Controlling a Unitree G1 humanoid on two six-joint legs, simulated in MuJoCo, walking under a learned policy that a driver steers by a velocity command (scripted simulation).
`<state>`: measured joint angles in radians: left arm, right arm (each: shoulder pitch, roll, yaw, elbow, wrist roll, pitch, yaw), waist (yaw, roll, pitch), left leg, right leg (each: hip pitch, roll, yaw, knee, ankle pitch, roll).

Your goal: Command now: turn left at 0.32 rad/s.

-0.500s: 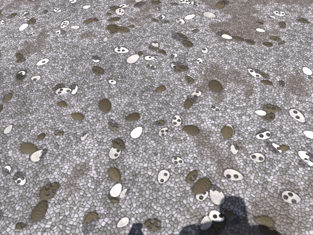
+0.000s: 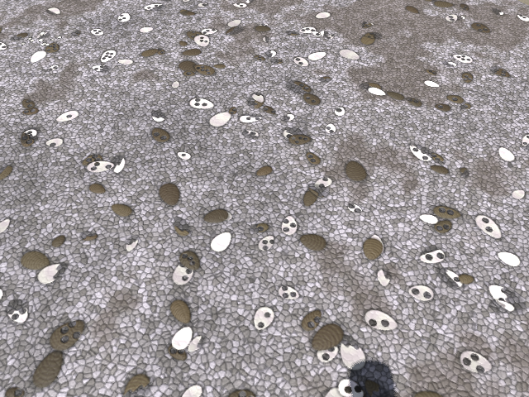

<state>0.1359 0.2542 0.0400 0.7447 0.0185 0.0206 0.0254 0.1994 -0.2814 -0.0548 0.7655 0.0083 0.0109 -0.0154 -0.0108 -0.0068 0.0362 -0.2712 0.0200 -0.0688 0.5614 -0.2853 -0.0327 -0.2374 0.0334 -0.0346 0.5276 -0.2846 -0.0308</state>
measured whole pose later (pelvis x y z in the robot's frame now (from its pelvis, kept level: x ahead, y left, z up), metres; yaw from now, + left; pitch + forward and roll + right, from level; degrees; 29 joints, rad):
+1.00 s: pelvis +0.02 +0.04 +0.00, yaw +23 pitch +0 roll +0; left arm 0.16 0.25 0.04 0.77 0.01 -0.03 0.00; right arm 0.20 -0.27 -0.03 0.69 -0.02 0.03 -0.01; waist -0.01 0.02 0.03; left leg -0.23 -0.09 -0.15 0.50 -0.26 0.02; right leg -0.20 0.01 0.04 0.49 -0.28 0.01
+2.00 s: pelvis +0.37 +0.13 +0.00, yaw +11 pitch +1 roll -1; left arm 0.26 0.29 0.06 0.72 0.00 -0.06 -0.03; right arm 0.22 -0.30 -0.03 0.67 -0.01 -0.11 -0.01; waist 0.02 0.03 0.05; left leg -0.55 0.07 -0.08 1.15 -0.31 -0.01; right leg -0.29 0.15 0.03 0.40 -0.11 -0.11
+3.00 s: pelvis +0.90 +0.14 +0.01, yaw -2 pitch +0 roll -1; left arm 0.28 0.27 0.05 0.77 0.01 -0.09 -0.02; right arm 0.27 -0.32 -0.06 0.77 0.03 -0.05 0.00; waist 0.02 0.05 0.02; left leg -0.61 0.08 -0.07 1.09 -0.23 -0.01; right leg -0.16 0.04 -0.10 0.34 -0.17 -0.06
